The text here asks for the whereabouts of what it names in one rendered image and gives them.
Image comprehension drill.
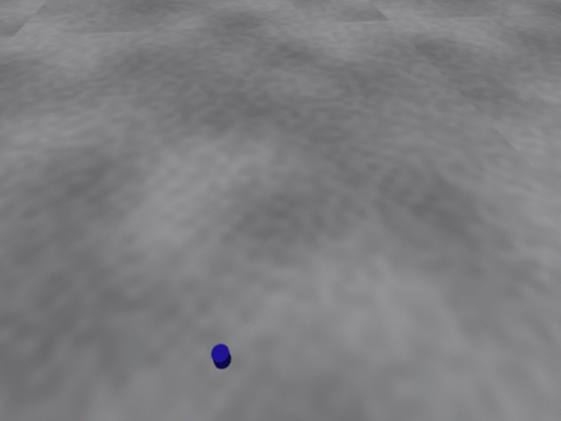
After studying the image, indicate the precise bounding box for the tin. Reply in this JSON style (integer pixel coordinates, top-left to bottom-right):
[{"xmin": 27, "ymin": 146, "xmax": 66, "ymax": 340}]
[{"xmin": 211, "ymin": 344, "xmax": 231, "ymax": 369}]

